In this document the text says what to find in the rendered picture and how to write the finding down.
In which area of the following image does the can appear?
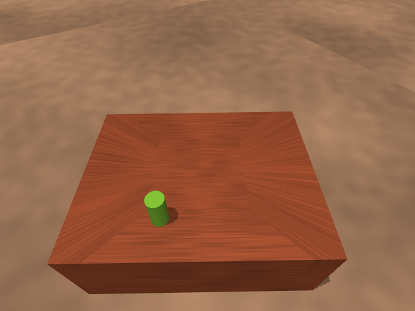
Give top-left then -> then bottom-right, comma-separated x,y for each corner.
144,190 -> 169,227

